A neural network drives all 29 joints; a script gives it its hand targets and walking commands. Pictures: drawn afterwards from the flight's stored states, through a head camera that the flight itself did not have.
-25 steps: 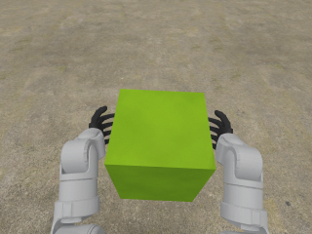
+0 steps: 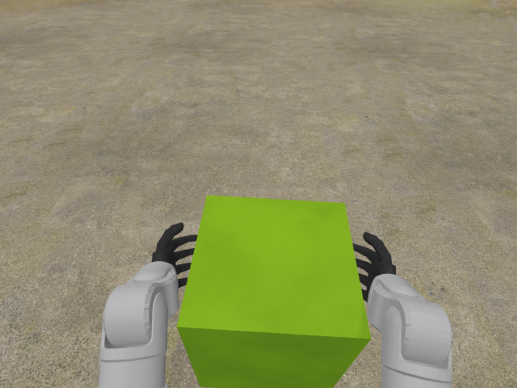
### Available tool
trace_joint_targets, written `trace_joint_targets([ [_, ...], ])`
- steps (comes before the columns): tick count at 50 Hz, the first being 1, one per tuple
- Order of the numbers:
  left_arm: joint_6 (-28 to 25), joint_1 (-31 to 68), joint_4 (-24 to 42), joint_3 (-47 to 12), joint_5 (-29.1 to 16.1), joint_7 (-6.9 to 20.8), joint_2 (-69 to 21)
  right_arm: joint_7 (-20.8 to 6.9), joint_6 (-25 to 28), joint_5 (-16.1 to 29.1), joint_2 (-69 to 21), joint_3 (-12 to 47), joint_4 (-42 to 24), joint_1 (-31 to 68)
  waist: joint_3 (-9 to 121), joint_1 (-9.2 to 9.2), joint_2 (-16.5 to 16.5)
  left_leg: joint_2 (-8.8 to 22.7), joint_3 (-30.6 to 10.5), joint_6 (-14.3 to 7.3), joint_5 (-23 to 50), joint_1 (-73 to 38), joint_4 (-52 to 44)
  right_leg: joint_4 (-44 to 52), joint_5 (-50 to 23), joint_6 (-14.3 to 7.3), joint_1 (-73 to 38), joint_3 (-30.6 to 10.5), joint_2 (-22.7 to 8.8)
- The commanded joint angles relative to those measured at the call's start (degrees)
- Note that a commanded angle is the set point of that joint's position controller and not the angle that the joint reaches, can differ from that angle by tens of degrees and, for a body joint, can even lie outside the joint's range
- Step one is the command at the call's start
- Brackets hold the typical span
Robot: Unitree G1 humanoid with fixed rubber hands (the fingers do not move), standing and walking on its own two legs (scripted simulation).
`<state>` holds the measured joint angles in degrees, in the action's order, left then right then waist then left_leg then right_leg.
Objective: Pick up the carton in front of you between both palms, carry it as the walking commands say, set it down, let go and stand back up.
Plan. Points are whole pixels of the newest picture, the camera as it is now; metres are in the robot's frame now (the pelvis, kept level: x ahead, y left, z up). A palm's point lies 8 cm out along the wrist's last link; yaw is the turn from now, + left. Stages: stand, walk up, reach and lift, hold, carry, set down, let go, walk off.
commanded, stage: carry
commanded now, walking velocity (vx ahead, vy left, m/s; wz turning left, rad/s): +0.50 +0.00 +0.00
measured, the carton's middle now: (269, 298) +0.29 +0.00 +0.02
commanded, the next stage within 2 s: none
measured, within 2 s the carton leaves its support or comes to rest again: neither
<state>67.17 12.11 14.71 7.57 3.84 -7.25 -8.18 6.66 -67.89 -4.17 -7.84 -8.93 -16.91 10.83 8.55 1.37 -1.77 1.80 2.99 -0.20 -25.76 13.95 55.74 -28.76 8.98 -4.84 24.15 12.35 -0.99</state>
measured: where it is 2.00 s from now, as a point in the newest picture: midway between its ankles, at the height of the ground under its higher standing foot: (272, 252)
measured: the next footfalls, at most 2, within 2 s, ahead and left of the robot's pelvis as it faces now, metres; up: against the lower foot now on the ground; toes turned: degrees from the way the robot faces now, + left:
left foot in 0.40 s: +0.43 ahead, +0.13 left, +0.00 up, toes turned +9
right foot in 0.88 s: +0.72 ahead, -0.12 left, +0.00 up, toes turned -13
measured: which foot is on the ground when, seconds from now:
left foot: up 0.00-0.38, down 0.40-0.88, up 0.90-1.00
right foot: down 0.00-0.40, up 0.42-0.86, down 0.88-1.00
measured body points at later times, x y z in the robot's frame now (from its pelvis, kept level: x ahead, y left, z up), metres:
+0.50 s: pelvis +0.31 +0.04 +0.00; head +0.28 +0.05 +0.45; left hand +0.57 +0.18 +0.07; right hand +0.56 -0.13 +0.08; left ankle +0.39 +0.12 -0.73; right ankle +0.13 -0.07 -0.65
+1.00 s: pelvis +0.62 -0.03 +0.01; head +0.61 -0.04 +0.45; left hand +0.87 +0.13 +0.09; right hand +0.88 -0.18 +0.09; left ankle +0.48 +0.09 -0.64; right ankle +0.68 -0.11 -0.73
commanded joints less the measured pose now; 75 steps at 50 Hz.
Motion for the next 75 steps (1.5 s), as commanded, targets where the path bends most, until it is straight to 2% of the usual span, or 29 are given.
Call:
trace_joint_targets([
  [1,1.15,23.72,9.39,-41.12,-19.85,10.53,-53.19,-9.13,-0.68,18.36,-52.57,42.58,-7.59,25.49,14.49,-0.31,5.01,3.58,-3.64,-1.13,3.77,26.43,12.8,13.95,-6.92,-6.16,-31.71,-30.59,-20.53],
  [3,0.68,23.38,12.96,-42.43,-20.88,11.31,-55.35,-9.68,0.08,18.98,-55.27,43.68,-9.9,23.33,13.29,-0.68,5.6,4.97,-2.69,-0.43,8.09,21.42,3.81,17.54,-0.96,-2.76,-24.98,-22.5,-17.66],
  [7,0.63,18.33,15.97,-42.93,-21.23,11.98,-52.61,-9.34,0.64,18.29,-53.99,44.76,-12.77,18.48,10.17,-0.54,8.48,4.39,1.51,1.79,12.88,20.32,-9.98,21.3,2.4,-3.51,-22.94,-15.24,-15.16],
  [17,3.39,12.68,15.24,-40.43,-17.75,10.48,-42.31,-8.76,-2.74,17.8,-43.98,43.33,-13.39,14.85,0.7,-0.15,10.56,2.1,8.21,-0.06,22.07,16.57,-27.41,15.83,-14.97,-0.74,-26.47,-7.35,-12.9],
  [20,4.14,13.55,14.54,-40.57,-17.8,9.98,-40.73,-8.66,-3.26,17.25,-42.32,41.07,-10.72,13.0,7.04,-2.18,6.53,-0.82,11.39,-1.28,16.2,-7.89,-29.87,-4.58,-23.17,2.98,-17.14,-0.82,-8.8],
  [21,4.44,14.21,14.96,-40.77,-17.9,9.87,-40.33,-8.65,-3.2,16.74,-41.68,40.3,-9.69,12.06,10.64,-3.24,-2.83,10.71,-8.12,-5.02,7.3,-18.37,-35.06,-20.04,-12.51,6.04,-5.24,0.17,-4.74],
  [22,4.64,15.16,16.31,-41.77,-18.31,10.01,-41.33,-8.85,-2.79,16.81,-42.86,40.37,-8.82,12.46,14.27,-3.29,-17.01,21.98,-30.32,-12.36,9.16,-29.86,-41.15,-35.48,11.75,7.57,11.0,-2.44,2.0],
  [23,4.42,15.97,15.88,-42.64,-18.98,10.38,-43.38,-9.22,-2.44,17.44,-45.39,40.45,-8.63,11.67,13.51,-2.93,-15.19,22.64,-31.21,-13.2,18.61,-28.85,-41.91,-43.18,19.1,6.07,16.11,-9.33,0.41],
  [26,2.12,15.43,14.2,-44.02,-19.39,11.72,-51.09,-10.56,-0.38,19.21,-52.93,43.61,-11.05,15.05,12.33,-2.46,-1.03,19.17,-16.58,-8.76,22.91,-17.31,-41.75,-39.4,11.46,4.13,13.45,-12.66,-6.32],
  [28,0.68,14.46,13.95,-44.39,-18.82,11.84,-53.23,-11.19,0.8,20.09,-54.57,45.14,-12.21,16.3,11.71,-2.12,-3.48,16.91,-10.34,-6.78,15.47,-12.33,-45.05,-31.67,7.83,4.41,9.66,-10.85,-6.24],
  [31,-0.7,11.96,14.51,-44.39,-17.37,11.3,-53.13,-11.88,1.69,20.86,-53.32,46.31,-13.35,14.87,9.12,-2.32,-5.79,15.59,-5.42,-7.48,11.55,-11.12,-48.86,-20.7,4.21,5.74,9.78,-7.75,-5.81],
  [39,1.25,10.76,19.51,-43.54,-17.71,9.79,-45.15,-10.35,-0.08,19.48,-44.58,44.69,-16.61,11.93,1.96,-2.62,-6.77,12.91,2.6,-6.06,22.49,-13.82,-47.11,-0.9,-6.74,5.66,6.96,-2.06,-4.11],
  [43,3.44,10.74,18.46,-41.17,-18.11,9.5,-40.1,-8.9,-2.52,18.26,-40.58,43.17,-16.11,12.75,3.0,-1.58,-4.79,10.24,7.88,-3.2,31.96,-11.7,-33.18,3.8,-0.51,4.32,-7.73,3.36,-0.33],
  [44,3.88,10.37,17.52,-40.36,-18.18,9.43,-39.25,-8.53,-3.13,18.1,-39.66,42.92,-15.7,12.58,6.53,-0.9,-1.59,8.21,9.99,-1.45,32.58,-5.88,-22.34,3.17,2.09,4.0,-19.16,1.52,-1.15],
  [45,4.17,9.68,16.71,-39.41,-17.79,9.31,-38.36,-8.28,-3.83,18.14,-38.62,42.71,-16.44,13.64,9.58,0.38,8.88,3.66,11.16,1.52,22.73,5.81,-6.67,10.14,10.08,0.7,-28.35,-18.52,-13.03],
  [46,4.17,11.18,16.07,-39.11,-18.04,9.41,-38.69,-8.2,-4.27,18.3,-39.24,43.32,-17.55,15.09,11.94,0.32,22.56,-2.95,7.21,2.93,0.36,22.12,7.57,15.87,8.54,-6.39,-38.63,-39.42,-23.36],
  [47,4.31,10.56,16.02,-39.31,-18.69,9.73,-40.58,-8.42,-4.43,18.95,-40.86,44.07,-16.54,15.4,11.46,-0.19,18.73,0.21,-0.06,1.06,-2.66,25.81,15.08,16.07,0.62,-7.12,-36.8,-39.3,-24.25],
  [50,3.18,14.67,17.78,-41.81,-20.04,11.04,-48.1,-9.58,-3.08,19.57,-48.86,45.2,-15.46,16.61,11.41,-0.56,5.12,5.96,-3.13,-1.3,6.65,23.85,11.45,15.57,-3.95,-3.39,-27.71,-25.0,-19.81],
  [52,2.39,16.25,18.91,-43.24,-21.12,11.8,-50.4,-9.83,-1.91,19.24,-51.48,45.55,-15.49,16.6,11.22,-0.69,7.06,5.77,-1.45,-0.88,10.51,20.87,4.57,18.46,0.52,-1.7,-24.71,-18.98,-18.03],
  [56,1.9,16.04,20.5,-44.07,-22.11,12.35,-49.17,-9.05,-0.78,17.9,-51.28,45.27,-16.29,15.03,7.78,-0.6,7.85,5.33,1.92,0.88,15.29,22.6,-8.95,21.99,1.68,-3.38,-24.89,-13.5,-16.6],
  [61,2.79,11.12,18.05,-42.39,-19.86,11.73,-44.9,-8.55,-1.87,16.99,-47.42,44.4,-15.04,11.77,3.29,-0.37,9.07,3.08,6.48,0.76,22.19,21.38,-22.54,19.83,-12.31,-1.93,-27.74,-6.62,-13.69],
  [64,3.04,9.92,16.58,-41.45,-18.2,11.27,-43.98,-8.99,-2.43,17.56,-45.81,44.4,-14.64,12.03,0.72,-0.19,10.44,1.06,9.08,0.04,25.46,17.94,-26.95,14.85,-28.36,0.19,-28.92,-2.88,-12.28],
  [67,2.94,10.48,16.88,-41.41,-17.86,11.07,-44.21,-9.61,-2.33,18.26,-45.76,44.25,-14.6,11.87,5.29,-1.7,8.58,-2.87,13.85,-0.25,32.47,-2.11,-34.0,-1.32,-35.53,4.73,-23.66,3.07,-8.27],
  [68,2.85,10.89,16.78,-41.54,-17.72,11.05,-44.03,-9.84,-2.29,18.17,-45.5,43.88,-14.62,11.95,8.51,-2.42,5.68,3.25,7.67,-0.48,42.28,-13.17,-33.57,-9.69,-22.75,6.9,-16.49,2.28,-6.9],
  [69,3.1,12.13,17.88,-42.64,-18.4,11.0,-44.8,-10.09,-2.08,18.01,-45.18,43.46,-13.82,12.06,16.56,-3.22,-6.17,18.07,-10.01,-8.4,61.69,-30.99,-29.05,-25.44,-0.76,9.06,-3.0,-0.69,-3.14],
  [70,3.08,10.83,17.9,-43.08,-18.62,11.19,-45.39,-10.29,-1.46,18.71,-46.96,43.6,-12.22,10.07,18.97,-3.29,-13.58,23.09,-20.06,-14.95,69.19,-33.5,-33.42,-37.11,22.48,9.1,5.18,-4.47,2.13],
  [72,1.75,11.84,17.72,-44.65,-19.14,11.79,-49.47,-10.97,0.04,19.56,-51.47,44.08,-13.17,10.24,18.36,-2.67,-7.9,21.18,-12.42,-13.06,63.57,-26.92,-35.2,-38.04,23.35,6.54,6.14,-11.49,-2.33],
  [74,0.15,13.25,17.92,-45.88,-19.7,12.15,-53.36,-11.59,1.46,20.16,-55.53,45.26,-14.04,12.28,14.98,-1.85,-4.95,17.0,-3.85,-7.52,55.54,-17.91,-37.66,-20.2,19.28,6.03,0.77,-12.01,-5.6],
  [75,-0.56,13.1,18.02,-46.18,-19.64,12.09,-54.56,-11.78,2.06,20.26,-56.16,45.6,-14.55,12.73,14.96,-1.75,-5.04,15.12,-1.15,-6.72,52.32,-15.05,-38.66,-14.18,18.05,6.39,-3.78,-9.64,-3.81],
])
